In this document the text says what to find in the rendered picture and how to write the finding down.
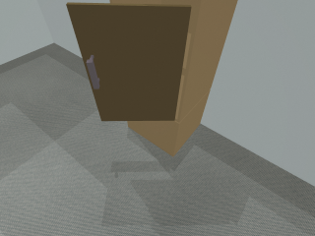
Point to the handle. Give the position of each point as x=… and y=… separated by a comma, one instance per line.
x=92, y=72

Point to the cupboard door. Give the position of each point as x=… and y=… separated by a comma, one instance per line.
x=138, y=54

